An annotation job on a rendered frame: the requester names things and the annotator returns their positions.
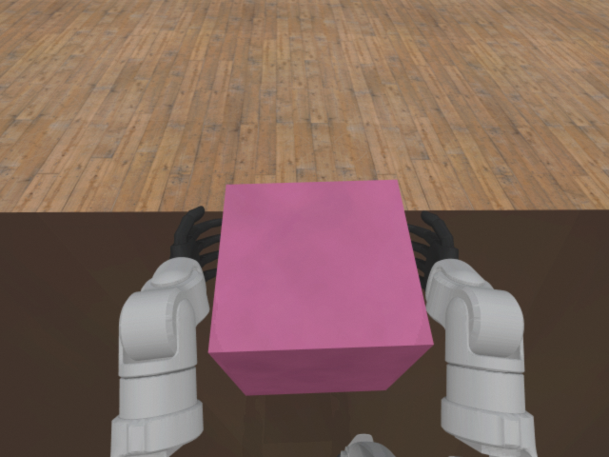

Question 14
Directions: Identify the carton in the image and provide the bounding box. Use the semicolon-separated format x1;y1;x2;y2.
208;180;434;396

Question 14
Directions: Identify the robot right hand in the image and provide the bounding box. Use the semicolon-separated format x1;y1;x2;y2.
407;210;459;291

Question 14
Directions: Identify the right robot forearm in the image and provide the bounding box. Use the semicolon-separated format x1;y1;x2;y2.
425;259;538;457

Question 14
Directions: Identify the robot left hand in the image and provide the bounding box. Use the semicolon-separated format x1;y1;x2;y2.
169;206;223;281

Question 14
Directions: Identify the left robot forearm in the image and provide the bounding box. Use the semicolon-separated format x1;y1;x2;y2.
110;257;209;457

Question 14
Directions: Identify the right robot shin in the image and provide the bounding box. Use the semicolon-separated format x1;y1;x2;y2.
348;434;373;447

